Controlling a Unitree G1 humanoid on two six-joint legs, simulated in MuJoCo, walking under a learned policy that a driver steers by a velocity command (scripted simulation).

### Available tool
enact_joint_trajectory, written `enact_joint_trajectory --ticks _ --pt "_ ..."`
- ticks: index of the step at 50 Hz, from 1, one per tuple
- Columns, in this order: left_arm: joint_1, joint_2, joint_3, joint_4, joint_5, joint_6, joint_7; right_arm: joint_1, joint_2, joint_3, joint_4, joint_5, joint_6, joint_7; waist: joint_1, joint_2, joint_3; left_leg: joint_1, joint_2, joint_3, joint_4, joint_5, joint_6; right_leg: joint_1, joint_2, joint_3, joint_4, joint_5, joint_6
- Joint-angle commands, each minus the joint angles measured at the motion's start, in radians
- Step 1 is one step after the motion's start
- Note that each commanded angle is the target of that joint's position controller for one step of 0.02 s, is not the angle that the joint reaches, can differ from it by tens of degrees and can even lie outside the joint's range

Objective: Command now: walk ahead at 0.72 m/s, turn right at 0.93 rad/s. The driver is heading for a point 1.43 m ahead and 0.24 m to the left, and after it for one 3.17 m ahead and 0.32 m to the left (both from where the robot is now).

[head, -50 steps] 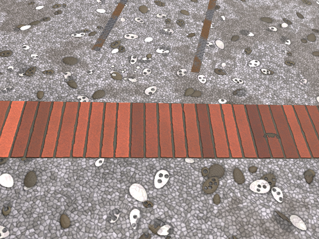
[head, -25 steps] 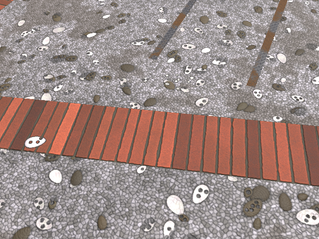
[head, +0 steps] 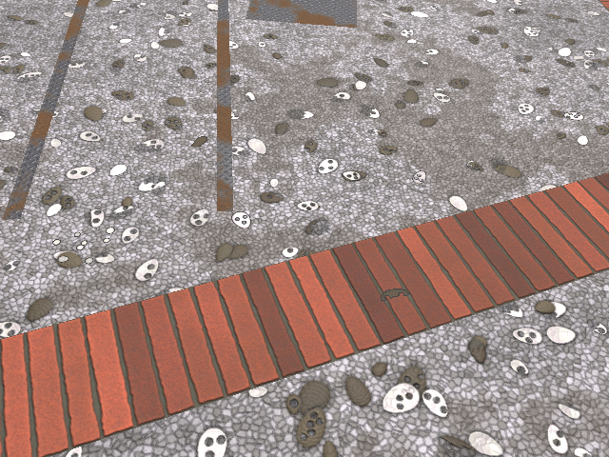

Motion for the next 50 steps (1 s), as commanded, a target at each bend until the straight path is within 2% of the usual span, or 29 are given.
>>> enact_joint_trajectory --ticks 1,6,7,9,11,12,13,14,15,16,17,20,22,25,28,31,33,34,35,36,37,38,39,40,41,42,44,48,50 --pt "-0.193 0.025 -0.009 -0.115 0.0 -0.026 -0.01 0.061 -0.097 -0.024 -0.006 -0.004 -0.028 0.002 -0.04 0.112 0.18 0.085 0.291 -0.175 -0.147 -0.048 0.029 -0.33 -0.024 -0.021 -0.018 0.036 -0.021" --pt "-0.361 -0.015 -0.047 -0.199 0.002 -0.041 -0.02 0.127 -0.078 -0.015 0.069 -0.015 -0.038 -0.002 -0.051 0.11 0.243 0.109 0.286 -0.003 -0.146 0.243 0.018 -0.316 -0.029 -0.152 -0.189 -0.003 -0.096" --pt "-0.377 -0.022 -0.056 -0.213 0.003 -0.043 -0.019 0.131 -0.085 -0.015 0.082 -0.016 -0.037 -0.005 -0.041 0.109 0.238 0.116 0.279 0.042 -0.122 0.398 0.013 -0.269 -0.016 -0.187 -0.24 -0.029 -0.12" --pt "-0.324 -0.039 -0.07 -0.204 0.008 -0.051 -0.005 0.119 -0.104 -0.008 0.101 -0.013 -0.034 -0.015 0.02 0.12 0.176 0.04 0.278 0.11 -0.033 1.008 0.016 0.019 0.078 -0.251 -0.377 -0.073 -0.184" --pt "-0.063 0.002 -0.048 -0.122 0.018 -0.06 0.025 0.108 -0.18 -0.016 0.125 -0.007 -0.02 -0.018 0.165 0.177 0.036 -0.004 0.337 0.088 0.248 1.412 0.067 0.364 0.171 -0.221 -0.403 -0.163 -0.232" --pt "0.163 0.061 -0.019 -0.05 0.017 -0.069 0.045 0.068 -0.21 -0.02 0.118 0.0 -0.014 -0.013 0.272 0.183 -0.066 -0.112 0.333 0.07 0.498 1.337 0.087 0.64 0.178 -0.15 -0.505 -0.166 -0.259" --pt "0.289 0.137 0.013 0.002 0.021 -0.075 0.066 0.048 -0.167 -0.012 0.103 0.004 -0.012 -0.003 0.308 0.118 -0.153 -0.352 0.257 0.049 0.846 0.8 0.081 0.931 0.047 0.051 -0.593 -0.281 -0.259" --pt "0.247 0.225 0.028 -0.013 0.025 -0.078 0.083 0.129 -0.02 0.015 0.052 0.052 -0.018 0.025 0.171 -0.153 -0.307 -0.705 0.074 -0.059 1.262 -0.146 0.043 1.173 -0.308 0.586 -0.754 -0.581 -0.274" --pt "0.25 0.208 0.031 -0.027 0.015 -0.083 0.083 0.015 -0.127 -0.011 0.012 0.062 -0.029 0.023 0.236 0.023 -0.347 -0.755 0.033 -0.3 1.333 -0.041 0.069 1.077 -0.34 0.721 -0.909 -0.592 -0.242" --pt "0.204 0.162 0.019 0.017 0.021 -0.095 0.094 -0.051 -0.109 -0.017 -0.007 0.069 -0.03 0.02 0.178 0.036 -0.123 -0.806 0.069 -0.283 1.31 0.055 0.064 0.891 -0.309 0.535 -0.931 -0.473 -0.217" --pt "0.164 0.096 0.004 0.031 0.022 -0.114 0.094 -0.015 -0.069 -0.008 0.015 0.061 -0.025 0.021 0.116 0.082 0.015 -0.756 0.119 -0.264 1.226 0.094 0.063 0.698 -0.284 0.395 -0.962 -0.332 -0.2" --pt "0.099 -0.023 -0.031 0.058 -0.001 -0.162 0.092 0.075 0.003 -0.004 0.085 0.022 0.037 0.046 0.011 0.03 0.089 -0.62 0.176 -0.28 1.117 0.154 0.044 0.477 -0.166 0.111 -1.028 -0.136 -0.094" --pt "0.134 -0.039 -0.035 0.092 -0.018 -0.182 0.085 0.028 0.014 -0.014 0.076 0.028 0.057 0.057 0.001 0.006 0.129 -0.686 0.168 -0.275 1.095 0.187 0.04 0.48 -0.12 -0.025 -1.039 0.054 -0.021" --pt "0.16 -0.053 -0.043 0.112 -0.018 -0.198 0.075 -0.135 0.035 -0.01 0.019 0.041 0.059 0.063 0.025 -0.037 0.177 -0.734 0.111 -0.176 0.959 0.314 0.052 0.464 -0.033 -0.226 -1.065 0.383 0.051" --pt "0.237 -0.056 -0.057 0.14 -0.018 -0.197 0.095 -0.252 0.033 0.001 -0.029 0.039 0.051 0.07 0.048 -0.037 0.178 -0.797 0.058 -0.053 0.826 0.379 0.082 0.599 -0.032 -0.297 -1.05 0.739 0.057" --pt "0.208 -0.003 -0.061 0.126 -0.023 -0.19 0.138 -0.248 0.004 0.007 -0.043 0.03 0.049 0.075 -0.007 -0.047 0.122 -0.613 -0.022 0.057 0.607 0.391 0.115 0.659 -0.075 -0.347 -0.946 1.208 0.075" --pt "0.176 0.065 -0.047 0.111 -0.022 -0.18 0.18 -0.129 -0.057 -0.011 -0.016 0.022 0.068 0.077 -0.096 -0.087 0.036 -0.409 -0.077 0.083 0.558 0.371 0.133 0.693 -0.132 -0.342 -0.756 1.465 0.078" --pt "0.109 0.1 -0.037 0.086 -0.015 -0.169 0.191 0.047 -0.106 -0.032 0.03 0.016 0.079 0.073 -0.194 -0.092 -0.033 -0.217 -0.094 0.044 0.555 0.314 0.16 0.635 -0.153 -0.32 -0.554 1.502 0.073" --pt "-0.017 0.137 -0.023 0.041 -0.004 -0.155 0.19 0.318 -0.166 -0.065 0.106 0.015 0.087 0.061 -0.34 -0.069 -0.11 0.033 -0.058 -0.068 0.506 0.27 0.233 0.497 -0.148 -0.286 -0.203 1.394 0.061" --pt "-0.121 0.106 -0.017 0.022 -0.022 -0.139 0.165 0.426 -0.187 -0.085 0.156 0.044 0.078 0.042 -0.392 0.132 -0.097 0.179 0.025 -0.184 0.301 0.378 0.326 0.305 0.025 -0.294 0.345 0.436 0.037" --pt "-0.196 -0.056 -0.067 -0.046 0.003 -0.154 0.139 0.295 -0.172 -0.079 0.17 0.054 0.078 0.028 -0.258 0.324 0.053 0.122 0.009 -0.273 0.425 0.5 0.317 -0.02 0.162 -0.205 0.686 -0.349 0.008" --pt "-0.038 -0.135 -0.096 -0.136 -0.005 -0.169 0.127 0.154 -0.178 -0.063 0.114 0.026 0.064 0.024 -0.036 0.242 -0.025 0.195 0.096 -0.597 0.418 0.602 0.427 -0.24 0.13 -0.016 0.739 -0.359 0.022" --pt "0.016 -0.1 -0.112 -0.178 0.011 -0.198 0.11 0.119 -0.162 -0.065 0.074 0.013 0.06 0.01 -0.013 0.147 -0.123 0.199 0.241 -0.913 0.169 0.144 0.485 -0.287 0.098 0.108 0.61 -0.331 0.004" --pt "0.015 -0.026 -0.102 -0.154 0.021 -0.208 0.102 0.068 -0.114 -0.062 0.058 -0.004 0.058 0.002 0.031 -0.029 -0.001 0.021 0.247 -0.945 0.014 -0.122 0.438 -0.278 0.05 0.1 0.488 -0.272 -0.007" --pt "-0.009 -0.009 -0.097 -0.141 0.042 -0.192 0.1 -0.005 -0.111 -0.058 0.047 0.001 0.05 0.001 0.079 -0.088 0.074 -0.139 0.194 -0.867 -0.025 -0.201 0.38 -0.228 0.02 0.078 0.394 -0.264 0.0" --pt "0.008 -0.009 -0.104 -0.145 0.054 -0.166 0.099 -0.026 -0.136 -0.058 0.03 0.003 0.029 -0.001 0.116 -0.058 0.116 -0.268 0.17 -0.838 -0.034 -0.186 0.375 -0.181 -0.007 0.077 0.278 -0.26 0.02" --pt "-0.103 0.004 -0.111 -0.185 0.046 -0.128 0.1 -0.056 -0.12 -0.048 0.015 0.015 -0.013 0.003 0.115 -0.085 0.196 -0.557 0.067 -0.701 -0.09 -0.122 0.347 -0.002 -0.053 0.027 -0.009 -0.146 0.066" --pt "-0.218 -0.043 -0.13 -0.229 -0.016 -0.126 0.091 -0.018 -0.158 -0.076 0.018 0.032 -0.03 0.025 0.012 0.038 0.103 -0.535 -0.027 -0.538 -0.024 0.223 0.26 0.275 -0.022 -0.038 -0.46 0.183 0.056" --pt "-0.235 -0.038 -0.127 -0.242 -0.015 -0.129 0.091 0.015 -0.186 -0.09 0.014 0.037 -0.02 0.038 -0.028 0.089 0.059 -0.408 -0.006 -0.559 0.009 0.382 0.226 0.32 0.025 -0.053 -0.539 0.209 0.044"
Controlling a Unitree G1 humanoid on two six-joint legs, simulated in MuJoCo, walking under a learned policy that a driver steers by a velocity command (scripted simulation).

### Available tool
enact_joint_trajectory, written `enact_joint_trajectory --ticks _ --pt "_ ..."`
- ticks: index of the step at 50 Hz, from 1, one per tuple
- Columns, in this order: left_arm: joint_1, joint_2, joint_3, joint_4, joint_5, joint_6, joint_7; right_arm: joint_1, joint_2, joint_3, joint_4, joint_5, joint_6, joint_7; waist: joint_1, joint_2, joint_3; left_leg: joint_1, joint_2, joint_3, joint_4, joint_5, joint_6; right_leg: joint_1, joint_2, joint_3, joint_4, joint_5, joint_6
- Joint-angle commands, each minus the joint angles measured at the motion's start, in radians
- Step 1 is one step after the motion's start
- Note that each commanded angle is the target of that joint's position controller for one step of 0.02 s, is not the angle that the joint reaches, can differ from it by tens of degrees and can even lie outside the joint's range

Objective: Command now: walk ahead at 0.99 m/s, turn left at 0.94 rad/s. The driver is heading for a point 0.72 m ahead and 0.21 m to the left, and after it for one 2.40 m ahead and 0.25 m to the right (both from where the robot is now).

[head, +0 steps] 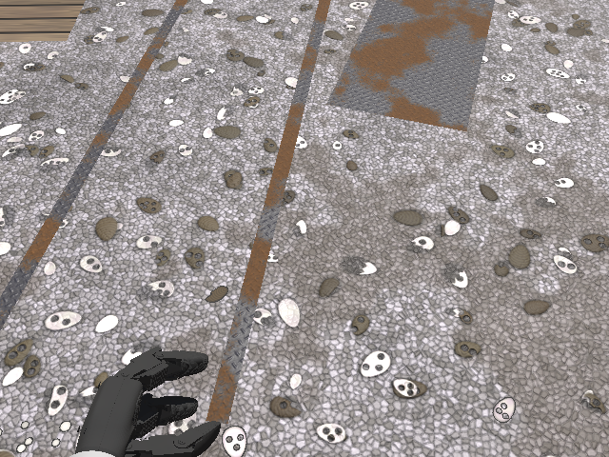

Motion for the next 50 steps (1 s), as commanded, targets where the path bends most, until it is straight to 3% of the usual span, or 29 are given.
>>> enact_joint_trajectory --ticks 1,2,4,5,6,7,8,11,15,17,20,24,26,27,28,29,30,31,32,33,35,37,39,42,43,44,45,47,50 --pt "0.019 0.12 0.039 -0.039 -0.014 -0.004 0.005 -0.057 -0.205 -0.06 -0.091 0.005 -0.013 0.008 0.045 0.068 0.032 -0.244 0.174 -0.225 -0.124 0.477 0.089 0.368 0.113 -0.124 -0.158 0.072 -0.006" --pt "0.193 0.166 0.067 0.02 -0.009 -0.018 0.007 -0.122 -0.211 -0.062 -0.108 -0.008 -0.012 0.006 0.123 0.075 -0.072 -0.24 0.157 -0.191 0.022 0.65 0.048 0.558 0.135 -0.106 -0.077 0.177 -0.029" --pt "0.658 0.293 0.133 0.133 -0.01 -0.027 0.032 -0.293 -0.255 -0.071 -0.162 -0.02 -0.021 0.012 0.421 0.025 -0.25 -0.351 0.113 -0.137 0.566 0.765 -0.007 0.939 0.13 -0.115 -0.078 -0.138 -0.031" --pt "0.76 0.344 0.146 0.167 0.017 -0.036 0.045 -0.311 -0.047 -0.026 -0.205 -0.029 -0.03 0.006 0.402 -0.247 -0.236 -0.568 0.028 -0.091 0.962 -0.081 -0.01 1.039 -0.116 0.155 -0.172 -0.458 -0.018" --pt "0.571 0.371 0.143 0.111 0.044 -0.044 0.036 -0.079 0.044 0.015 -0.254 0.033 -0.031 -0.009 0.159 -0.529 -0.293 -0.753 0.043 -0.006 1.154 -0.156 -0.026 1.045 -0.357 0.687 -0.392 -0.363 -0.117" --pt "0.411 0.266 0.141 0.069 0.027 -0.039 0.028 -0.133 -0.067 0.007 -0.209 -0.004 -0.008 -0.015 0.144 -0.249 -0.18 -0.81 0.125 0.035 1.133 0.005 -0.014 0.861 -0.316 0.737 -0.511 -0.658 -0.178" --pt "0.332 0.192 0.128 0.065 0.015 -0.035 0.019 -0.22 -0.115 -0.01 -0.204 -0.028 0.016 0.0 0.139 -0.057 -0.04 -0.759 0.184 0.045 1.03 0.106 -0.021 0.685 -0.243 0.518 -0.505 -0.649 -0.188" --pt "0.404 0.163 0.125 0.174 -0.009 -0.057 0.008 -0.325 -0.085 -0.006 -0.259 -0.035 0.067 0.057 0.12 -0.085 0.09 -0.737 0.27 0.045 0.881 0.16 -0.047 0.547 -0.14 0.155 -0.502 -0.3 -0.168" --pt "0.498 0.198 0.136 0.255 -0.01 -0.087 0.009 -0.423 -0.1 -0.004 -0.298 -0.058 0.077 0.083 0.153 -0.082 0.063 -0.777 0.266 0.136 0.715 0.346 -0.041 0.715 -0.122 -0.108 -0.488 0.151 -0.153" --pt "0.525 0.13 0.111 0.284 -0.012 -0.111 0.011 -0.522 -0.09 0.001 -0.321 -0.05 0.052 0.082 0.157 -0.032 0.104 -0.775 0.243 0.17 0.506 0.565 -0.018 0.714 -0.049 -0.228 -0.489 0.085 -0.092" --pt "0.5 0.16 0.109 0.31 -0.013 -0.11 0.025 -0.571 -0.038 0.029 -0.306 -0.036 0.041 0.121 0.127 -0.038 0.122 -0.397 0.19 0.267 0.224 0.936 -0.003 0.483 -0.012 -0.35 -0.52 -0.062 -0.058" --pt "0.6 0.219 0.111 0.367 -0.009 -0.061 0.053 -0.526 -0.072 0.034 -0.226 -0.086 0.055 0.082 0.099 -0.003 0.111 -0.256 0.105 0.365 0.145 0.752 0.021 0.618 -0.032 -0.415 -0.209 0.443 -0.026" --pt "0.563 0.263 0.122 0.375 0.01 -0.029 0.072 -0.239 -0.125 0.01 -0.123 -0.08 0.057 0.054 -0.044 -0.066 0.051 -0.036 0.127 0.289 0.109 0.569 0.076 0.574 -0.091 -0.379 0.22 0.741 -0.023" --pt "0.485 0.247 0.131 0.351 0.009 -0.011 0.061 -0.053 -0.202 -0.026 -0.046 -0.071 0.052 0.031 -0.124 0.022 0.028 0.175 0.191 0.167 0.001 0.563 0.152 0.401 -0.039 -0.372 0.638 0.394 -0.033" --pt "0.366 0.212 0.131 0.318 0.017 -0.009 0.035 0.043 -0.25 -0.052 -0.003 -0.029 0.045 0.006 -0.154 0.144 0.05 0.349 0.219 0.133 0.014 0.702 0.169 0.128 0.125 -0.374 0.941 -0.417 -0.052" --pt "0.434 0.167 0.11 0.196 0.015 -0.033 0.029 0.055 -0.359 -0.066 0.009 -0.032 0.041 -0.001 -0.001 0.203 -0.044 0.636 0.342 -0.005 0.27 1.133 0.205 -0.218 0.068 -0.22 0.946 -0.528 -0.033" --pt "0.427 0.19 0.101 0.171 0.018 -0.044 0.033 0.06 -0.337 -0.069 -0.018 -0.013 0.046 -0.002 -0.015 0.039 -0.186 0.736 0.392 -0.189 0.227 0.916 0.291 -0.314 0.042 -0.123 0.91 -0.482 -0.037" --pt "0.397 0.221 0.099 0.116 -0.004 -0.061 0.025 -0.027 -0.327 -0.075 -0.059 -0.025 0.053 -0.026 0.029 0.065 -0.149 0.583 0.46 -0.439 -0.035 0.4 0.331 -0.334 0.036 -0.031 0.733 -0.433 -0.024" --pt "0.377 0.246 0.115 0.17 0.006 -0.047 0.021 -0.151 -0.241 -0.048 -0.066 -0.032 0.056 -0.035 0.108 -0.046 -0.023 0.353 0.456 -0.402 -0.141 0.321 0.304 -0.267 0.01 -0.062 0.645 -0.409 -0.007" --pt "0.416 0.242 0.119 0.189 0.021 -0.026 0.023 -0.205 -0.21 -0.032 -0.094 -0.037 0.036 -0.04 0.16 -0.018 0.051 0.166 0.515 -0.414 -0.099 0.616 0.326 -0.173 -0.016 -0.036 0.585 -0.428 0.011" --pt "0.397 0.195 0.11 0.198 0.035 -0.007 0.02 -0.268 -0.151 -0.008 -0.089 -0.002 -0.003 -0.028 0.218 -0.154 0.164 -0.235 0.438 -0.206 -0.118 0.925 0.238 0.094 -0.049 -0.066 0.295 -0.387 0.03" --pt "0.426 0.104 0.09 0.217 -0.001 -0.028 0.004 -0.288 -0.151 -0.013 -0.051 -0.002 -0.041 -0.015 0.214 -0.044 0.097 -0.389 0.229 0.017 -0.101 0.851 0.118 0.436 0.022 -0.172 0.023 -0.001 -0.03" --pt "0.49 0.103 0.101 0.271 -0.016 -0.033 0.0 -0.243 -0.14 -0.013 -0.006 0.015 -0.053 0.004 0.195 0.013 0.023 -0.328 0.18 0.101 -0.04 0.839 0.067 0.588 0.11 -0.246 -0.053 0.229 -0.084" --pt "0.773 0.165 0.141 0.378 -0.002 -0.036 -0.002 -0.319 -0.159 -0.017 0.001 0.02 -0.035 -0.005 0.358 0.01 -0.082 -0.219 0.155 0.206 0.496 0.81 -0.046 0.768 0.168 -0.217 -0.154 0.327 -0.153" --pt "0.771 0.254 0.161 0.377 -0.003 -0.031 -0.006 -0.278 -0.089 -0.016 -0.027 0.006 -0.022 -0.016 0.313 -0.258 -0.076 -0.322 -0.037 0.286 0.998 -0.054 -0.102 0.777 -0.018 0.041 -0.196 1.014 -0.256" --pt "0.614 0.306 0.161 0.335 -0.007 -0.022 -0.006 -0.009 -0.003 0.011 -0.042 0.007 -0.014 -0.019 0.106 -0.42 -0.239 -0.512 -0.045 0.129 1.164 -0.201 -0.116 0.923 -0.22 0.497 -0.287 1.167 -0.406" --pt "0.458 0.262 0.164 0.262 -0.023 -0.008 -0.011 -0.04 -0.049 0.02 -0.029 -0.023 -0.002 -0.03 0.111 -0.205 -0.226 -0.524 0.051 0.096 1.164 -0.107 -0.11 0.847 -0.214 0.49 -0.316 0.926 -0.412" --pt "0.402 0.182 0.147 0.25 -0.03 0.019 -0.006 -0.214 -0.078 0.018 -0.072 -0.042 0.019 -0.03 0.123 0.012 -0.093 -0.535 0.122 0.097 1.029 -0.065 -0.12 0.65 -0.109 0.365 -0.348 0.565 -0.369" --pt "0.476 0.151 0.138 0.289 -0.027 0.026 0.005 -0.266 -0.045 0.034 -0.12 -0.035 0.066 -0.03 0.109 -0.027 -0.066 -0.465 0.15 0.094 0.83 -0.047 -0.14 0.531 -0.031 0.267 -0.367 0.658 -0.314"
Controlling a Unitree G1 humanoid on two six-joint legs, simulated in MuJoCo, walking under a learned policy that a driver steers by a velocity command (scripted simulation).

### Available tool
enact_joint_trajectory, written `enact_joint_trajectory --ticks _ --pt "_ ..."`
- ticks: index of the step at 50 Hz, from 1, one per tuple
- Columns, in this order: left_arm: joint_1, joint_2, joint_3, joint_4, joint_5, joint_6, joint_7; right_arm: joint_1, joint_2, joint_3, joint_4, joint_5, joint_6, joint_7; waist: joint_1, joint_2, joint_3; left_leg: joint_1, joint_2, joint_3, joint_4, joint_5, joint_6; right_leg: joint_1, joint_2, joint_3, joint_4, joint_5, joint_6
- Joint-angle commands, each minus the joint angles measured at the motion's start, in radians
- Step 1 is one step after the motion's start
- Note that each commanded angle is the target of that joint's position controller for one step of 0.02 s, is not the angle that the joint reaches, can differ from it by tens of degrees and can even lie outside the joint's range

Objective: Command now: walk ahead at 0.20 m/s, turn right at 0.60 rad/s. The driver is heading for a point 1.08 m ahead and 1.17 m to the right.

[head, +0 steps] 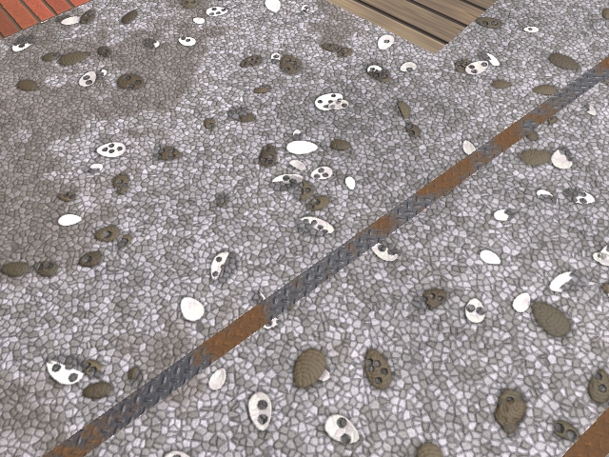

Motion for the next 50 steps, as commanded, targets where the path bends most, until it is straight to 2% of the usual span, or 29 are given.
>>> enact_joint_trajectory --ticks 1,4,7,9,11,14,17,19,21,22,23,24,25,26,27,28,29,31,35,38,42,44,46,47,48,49,50 --pt "0.114 0.148 0.039 -0.031 0.001 0.005 0.008 0.126 -0.053 0.001 -0.045 -0.002 0.037 -0.009 -0.049 -0.037 -0.247 -0.057 0.045 -0.04 -0.12 0.015 -0.027 0.241 -0.246 0.344 -0.131 0.677 -0.165" --pt "0.086 0.193 0.057 -0.065 0.003 0.023 0.013 0.07 -0.065 0.006 -0.075 0.001 0.052 -0.017 -0.047 -0.04 -0.268 -0.081 0.042 -0.043 -0.226 0.071 -0.057 0.211 -0.211 0.357 -0.136 0.573 -0.119" --pt "0.067 0.203 0.07 -0.096 -0.004 0.051 0.021 -0.006 -0.088 0.002 -0.104 0.006 0.067 -0.021 -0.021 -0.081 -0.259 -0.124 0.042 -0.072 -0.3 0.12 -0.074 0.202 -0.181 0.431 -0.168 0.252 -0.057" --pt "0.061 0.21 0.079 -0.109 -0.005 0.067 0.025 -0.049 -0.095 0.001 -0.116 0.009 0.068 -0.021 -0.001 -0.105 -0.239 -0.153 0.039 -0.095 -0.351 0.138 -0.08 0.22 -0.167 0.487 -0.19 0.058 -0.041" --pt "0.061 0.215 0.086 -0.116 -0.003 0.078 0.028 -0.082 -0.099 0.0 -0.124 0.013 0.061 -0.022 0.018 -0.124 -0.216 -0.172 0.032 -0.115 -0.408 0.14 -0.079 0.25 -0.157 0.534 -0.2 -0.048 -0.039" --pt "0.056 0.225 0.094 -0.123 0.003 0.087 0.028 -0.104 -0.104 0.002 -0.131 0.019 0.045 -0.026 0.035 -0.14 -0.202 -0.157 0.014 -0.132 -0.493 0.124 -0.068 0.291 -0.147 0.58 -0.181 -0.033 -0.048" --pt "0.029 0.242 0.1 -0.135 0.011 0.091 0.023 -0.093 -0.117 0.003 -0.133 0.029 0.028 -0.027 0.032 -0.153 -0.201 -0.078 -0.01 -0.139 -0.589 0.096 -0.048 0.289 -0.138 0.622 -0.152 0.056 -0.06" --pt "-0.005 0.25 0.101 -0.148 0.014 0.093 0.017 -0.056 -0.127 0.002 -0.13 0.036 0.02 -0.03 0.015 -0.16 -0.202 0.022 -0.022 -0.14 -0.686 0.087 -0.037 0.254 -0.125 0.65 -0.144 0.078 -0.047" --pt "-0.057 0.251 0.098 -0.164 0.011 0.092 0.012 0.007 -0.143 -0.003 -0.12 0.038 0.014 -0.038 -0.023 -0.164 -0.193 0.182 -0.021 -0.136 -0.862 0.126 -0.031 0.172 -0.086 0.667 -0.142 -0.016 -0.002" --pt "-0.073 0.242 0.093 -0.169 0.004 0.089 0.01 0.041 -0.156 -0.007 -0.114 0.034 0.009 -0.048 -0.047 -0.128 -0.192 0.298 0.018 -0.147 -1.007 0.202 -0.024 0.101 -0.039 0.635 -0.105 -0.158 0.038" --pt "0.004 0.181 0.077 -0.164 -0.002 0.083 0.012 0.013 -0.211 -0.017 -0.132 0.028 0.01 -0.058 0.006 0.019 -0.24 0.415 0.19 -0.288 -1.097 0.16 0.015 0.031 0.046 0.508 0.027 -0.462 0.088" --pt "0.044 0.156 0.072 -0.177 -0.012 0.081 0.019 -0.023 -0.285 -0.025 -0.175 0.018 0.02 -0.059 0.015 0.17 -0.27 0.463 0.445 -0.539 -1.134 0.153 0.116 -0.106 0.163 0.246 0.313 -0.561 0.123" --pt "-0.001 0.271 0.092 -0.175 0.02 0.079 0.019 -0.024 -0.253 -0.024 -0.162 0.004 0.028 -0.053 0.0 0.1 -0.234 0.358 0.464 -0.526 -1.119 0.323 0.189 -0.146 0.094 0.161 0.476 -0.499 0.135" --pt "-0.017 0.286 0.098 -0.173 0.028 0.084 0.013 -0.023 -0.194 -0.013 -0.162 0.014 0.034 -0.049 0.009 0.075 -0.214 0.329 0.425 -0.407 -1.078 0.444 0.193 -0.131 0.035 0.133 0.56 -0.44 0.136" --pt "-0.005 0.266 0.094 -0.161 0.03 0.093 0.003 -0.038 -0.16 -0.004 -0.166 0.019 0.037 -0.044 0.014 0.061 -0.186 0.298 0.353 -0.28 -1.05 0.507 0.169 -0.127 0.018 0.114 0.626 -0.387 0.132" --pt "0.012 0.247 0.089 -0.155 0.025 0.105 -0.008 -0.042 -0.156 0.0 -0.176 0.016 0.041 -0.043 0.02 0.089 -0.182 0.296 0.305 -0.199 -1.035 0.548 0.151 -0.136 0.014 0.089 0.692 -0.353 0.135" --pt "0.021 0.242 0.085 -0.152 0.017 0.114 -0.02 -0.03 -0.153 0.002 -0.184 0.012 0.044 -0.044 0.013 0.117 -0.177 0.302 0.287 -0.145 -1.021 0.62 0.152 -0.152 0.003 0.06 0.738 -0.339 0.142" --pt "-0.026 0.23 0.074 -0.17 0.003 0.121 -0.032 0.03 -0.155 -0.002 -0.178 0.006 0.045 -0.039 -0.016 0.12 -0.173 0.353 0.28 -0.086 -1.004 0.683 0.151 -0.187 -0.027 0.023 0.708 -0.319 0.152" --pt "-0.114 0.196 0.055 -0.206 0.001 0.125 -0.045 0.13 -0.179 -0.024 -0.155 0.005 0.043 -0.032 -0.065 0.153 -0.174 0.454 0.327 -0.043 -0.989 0.735 0.164 -0.218 -0.081 -0.025 0.584 -0.326 0.166" --pt "-0.157 0.173 0.046 -0.233 -0.002 0.13 -0.055 0.147 -0.186 -0.037 -0.151 0.002 0.04 -0.023 -0.069 0.16 -0.183 0.452 0.365 0.006 -0.983 0.734 0.172 -0.172 -0.111 -0.055 0.491 -0.332 0.154" --pt "-0.19 0.146 0.036 -0.263 -0.009 0.133 -0.061 0.129 -0.193 -0.05 -0.16 0.002 0.035 -0.005 -0.061 0.174 -0.199 0.375 0.382 0.109 -0.945 0.704 0.141 -0.008 -0.114 -0.117 0.32 -0.335 0.116" --pt "-0.203 0.146 0.036 -0.277 -0.011 0.135 -0.059 0.141 -0.204 -0.058 -0.159 0.01 0.036 0.006 -0.065 0.189 -0.206 0.371 0.401 0.136 -0.905 0.695 0.12 0.048 -0.102 -0.147 0.231 -0.347 0.096" --pt "-0.19 0.151 0.042 -0.285 -0.002 0.133 -0.053 0.15 -0.213 -0.066 -0.158 0.027 0.041 0.013 -0.051 0.178 -0.211 0.347 0.424 0.165 -0.818 0.67 0.079 0.121 -0.09 -0.154 0.102 -0.324 0.067" --pt "-0.132 0.154 0.046 -0.268 0.009 0.124 -0.043 0.148 -0.213 -0.07 -0.155 0.038 0.047 0.015 -0.007 0.121 -0.227 0.284 0.411 0.207 -0.712 0.602 0.032 0.227 -0.08 -0.136 -0.038 -0.212 0.047" --pt "-0.048 0.226 0.068 -0.242 0.026 0.109 -0.025 0.188 -0.199 -0.068 -0.152 0.037 0.051 0.019 0.034 -0.05 -0.248 0.112 0.351 0.251 -0.495 0.375 -0.033 0.399 -0.159 0.048 -0.176 -0.095 0.01" --pt "-0.043 0.411 0.103 -0.268 0.013 0.099 -0.009 0.199 -0.094 -0.039 -0.234 0.018 0.059 0.023 -0.024 -0.341 -0.232 -0.227 0.173 0.256 -0.266 -0.282 -0.121 0.502 -0.478 0.499 -0.14 0.452 -0.122" --pt "0.047 0.389 0.12 -0.263 -0.006 0.096 -0.005 0.087 -0.141 -0.039 -0.253 -0.011 0.075 0.005 0.094 -0.188 -0.299 -0.254 0.151 0.046 -0.156 -0.271 -0.122 0.487 -0.479 0.484 -0.12 0.512 -0.243"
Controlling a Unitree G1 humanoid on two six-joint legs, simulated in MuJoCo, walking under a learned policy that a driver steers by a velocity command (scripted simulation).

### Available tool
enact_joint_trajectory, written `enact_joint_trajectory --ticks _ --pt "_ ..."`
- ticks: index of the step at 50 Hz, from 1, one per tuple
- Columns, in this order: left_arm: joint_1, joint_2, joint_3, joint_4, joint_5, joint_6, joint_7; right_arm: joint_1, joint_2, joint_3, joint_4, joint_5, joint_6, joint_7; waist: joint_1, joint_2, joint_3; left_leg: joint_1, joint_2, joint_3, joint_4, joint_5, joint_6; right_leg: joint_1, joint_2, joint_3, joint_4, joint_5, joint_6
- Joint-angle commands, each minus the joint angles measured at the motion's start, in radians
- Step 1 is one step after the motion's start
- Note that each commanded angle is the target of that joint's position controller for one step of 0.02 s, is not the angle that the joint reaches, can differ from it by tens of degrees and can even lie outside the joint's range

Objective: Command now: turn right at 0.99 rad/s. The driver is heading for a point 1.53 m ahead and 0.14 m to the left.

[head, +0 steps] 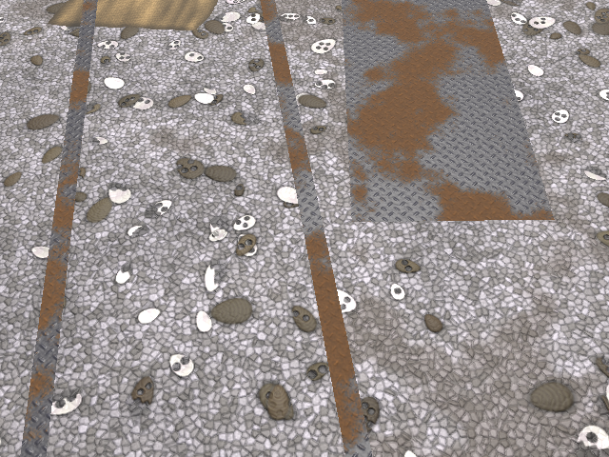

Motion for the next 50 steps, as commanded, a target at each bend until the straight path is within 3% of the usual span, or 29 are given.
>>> enact_joint_trajectory --ticks 1,2,4,7,13,18,20,21,22,23,24,26,30,33,36,38,40,41,42,43,44,45,46,48,50 --pt "0.209 0.261 0.083 -0.022 -0.008 -0.019 0.034 -0.072 -0.076 -0.01 -0.143 -0.013 0.009 -0.013 0.111 -0.186 -0.184 -0.373 -0.061 -0.212 0.347 -0.092 -0.036 0.343 -0.357 0.487 -0.234 0.654 -0.262" --pt "0.121 0.211 0.068 -0.032 -0.006 -0.012 0.043 -0.064 -0.085 -0.014 -0.126 0.0 0.003 -0.015 0.069 -0.163 -0.102 -0.356 -0.048 -0.225 0.305 0.023 -0.027 0.259 -0.279 0.408 -0.259 0.534 -0.218" --pt "0.032 0.165 0.051 -0.057 -0.01 -0.009 0.051 -0.034 -0.109 -0.022 -0.103 -0.017 0.001 -0.015 0.028 -0.187 -0.095 -0.293 -0.065 -0.222 0.272 0.129 -0.021 0.193 -0.184 0.351 -0.262 0.519 -0.171" --pt "0.072 0.186 0.056 -0.043 -0.008 -0.02 0.039 -0.016 -0.087 -0.017 -0.094 -0.014 0.01 -0.009 0.024 -0.132 -0.144 -0.25 -0.103 -0.232 0.229 0.15 -0.016 0.18 -0.16 0.375 -0.24 0.549 -0.165" --pt "0.13 0.207 0.065 -0.027 0.007 -0.022 0.039 -0.073 -0.077 -0.006 -0.109 -0.004 0.011 -0.016 0.055 -0.164 -0.144 -0.256 -0.15 -0.261 0.057 0.154 0.003 0.198 -0.162 0.514 -0.231 0.398 -0.174" --pt "0.116 0.121 0.02 -0.001 0.022 -0.03 0.048 -0.049 -0.05 0.008 -0.084 0.015 0.006 -0.02 0.057 -0.176 -0.178 -0.008 -0.146 -0.207 -0.08 0.126 0.047 0.114 -0.169 0.455 -0.188 0.621 -0.141" --pt "0.087 0.072 -0.01 0.019 0.016 -0.032 0.059 -0.014 -0.007 0.023 -0.057 0.016 0.007 -0.015 0.021 -0.151 -0.169 0.157 -0.138 -0.201 -0.299 0.216 0.066 0.058 -0.161 0.435 -0.197 0.496 -0.105" --pt "0.09 0.064 -0.021 0.033 0.013 -0.036 0.066 -0.006 0.012 0.031 -0.045 0.01 0.002 -0.016 0.005 -0.127 -0.152 0.255 -0.141 -0.229 -0.467 0.332 0.078 0.011 -0.141 0.41 -0.194 0.353 -0.063" --pt "0.139 0.063 -0.022 0.045 0.025 -0.041 0.071 -0.041 -0.043 0.025 -0.057 -0.006 -0.009 -0.02 0.042 -0.021 -0.129 0.27 -0.05 -0.397 -0.53 0.365 0.097 -0.015 -0.08 0.353 -0.117 0.196 -0.019" --pt "0.205 0.089 -0.012 0.042 0.026 -0.043 0.074 -0.087 -0.171 0.001 -0.088 -0.004 -0.016 -0.014 0.095 0.131 -0.11 0.245 0.124 -0.628 -0.543 0.569 0.175 -0.072 0.047 0.216 -0.021 -0.039 0.021" --pt "0.151 0.132 -0.002 0.042 0.021 -0.037 0.083 -0.024 -0.183 -0.012 -0.053 0.008 -0.013 -0.001 0.043 0.171 -0.11 0.157 0.176 -0.72 -0.559 0.61 0.28 -0.04 0.06 0.139 0.012 -0.163 0.033" --pt "0.071 0.137 0.003 0.027 0.015 -0.04 0.079 0.027 -0.169 -0.025 -0.026 0.013 -0.011 0.014 0.012 0.139 -0.067 0.171 0.101 -0.709 -0.563 0.508 0.278 -0.124 0.067 0.13 0.192 -0.19 0.049" --pt "0.069 0.075 -0.011 0.027 0.011 -0.039 0.065 -0.008 -0.142 -0.046 -0.037 0.02 0.004 0.009 0.034 0.096 -0.108 0.192 -0.023 -0.619 -0.523 0.518 0.235 -0.175 0.05 0.124 0.293 -0.126 0.089" --pt "0.023 0.057 -0.02 0.009 0.004 -0.044 0.072 0.025 -0.138 -0.062 -0.035 0.018 0.014 0.012 0.003 0.104 -0.14 0.226 -0.04 -0.662 -0.514 0.481 0.245 -0.188 0.052 0.118 0.221 -0.121 0.099" --pt "0.013 0.064 -0.023 -0.002 -0.003 -0.059 0.077 0.037 -0.153 -0.079 -0.035 0.01 0.021 0.014 -0.011 0.118 -0.166 0.227 -0.043 -0.732 -0.506 0.461 0.242 -0.143 0.062 0.131 0.121 -0.11 0.085" --pt "0.044 0.074 -0.022 0.005 -0.006 -0.07 0.082 0.008 -0.16 -0.085 -0.043 0.007 0.023 0.018 0.002 0.126 -0.176 0.186 -0.057 -0.766 -0.499 0.469 0.22 -0.063 0.076 0.134 0.033 -0.096 0.069" --pt "0.112 0.08 -0.019 0.024 -0.008 -0.08 0.093 -0.047 -0.156 -0.086 -0.055 0.01 0.025 0.022 0.044 0.13 -0.172 0.09 -0.095 -0.775 -0.485 0.404 0.169 0.085 0.082 0.131 -0.137 -0.032 0.052" --pt "0.159 0.095 -0.014 0.038 -0.004 -0.086 0.103 -0.076 -0.142 -0.082 -0.064 0.018 0.024 0.02 0.075 0.108 -0.162 -0.001 -0.142 -0.748 -0.459 0.292 0.118 0.199 0.05 0.142 -0.289 0.043 0.042" --pt "0.151 0.177 0.002 0.032 0.006 -0.089 0.115 -0.03 -0.08 -0.066 -0.07 0.022 0.019 0.016 0.042 -0.055 -0.168 -0.121 -0.238 -0.635 -0.323 0.047 0.056 0.296 -0.148 0.326 -0.42 -0.062 -0.001" --pt "0.052 0.26 0.014 -0.013 0.014 -0.082 0.113 0.022 -0.043 -0.06 -0.076 0.018 0.015 0.008 0.012 -0.262 -0.155 -0.249 -0.375 -0.381 -0.048 -0.067 0.023 0.262 -0.406 0.615 -0.475 -0.149 -0.099" --pt "0.024 0.206 0.002 -0.009 0.032 -0.076 0.105 0.002 -0.147 -0.079 -0.057 -0.013 0.016 0.002 0.005 -0.151 -0.102 -0.241 -0.257 -0.341 0.112 -0.016 0.019 0.138 -0.425 0.539 -0.438 0.009 -0.148" --pt "0.006 0.132 -0.018 -0.016 0.028 -0.076 0.101 0.005 -0.154 -0.086 -0.045 -0.012 0.02 0.01 -0.012 -0.116 -0.086 -0.203 -0.234 -0.329 0.193 0.033 0.025 0.102 -0.365 0.431 -0.394 0.158 -0.145" --pt "-0.014 0.096 -0.029 -0.017 0.022 -0.078 0.098 0.032 -0.133 -0.082 -0.026 -0.013 0.029 0.019 -0.028 -0.115 -0.069 -0.202 -0.222 -0.316 0.267 0.08 0.025 0.098 -0.298 0.312 -0.365 0.271 -0.123" --pt "-0.006 0.085 -0.033 -0.025 0.021 -0.08 0.102 0.067 -0.115 -0.073 -0.012 -0.005 0.045 0.042 -0.024 -0.18 -0.089 -0.234 -0.206 -0.268 0.361 0.12 0.01 0.161 -0.24 0.174 -0.313 0.462 -0.107" --pt "0.065 0.093 -0.027 -0.01 0.021 -0.078 0.099 0.006 -0.102 -0.06 -0.036 0.004 0.049 0.055 0.019 -0.179 -0.092 -0.273 -0.182 -0.233 0.319 0.129 -0.008 0.241 -0.245 0.12 -0.281 0.579 -0.114"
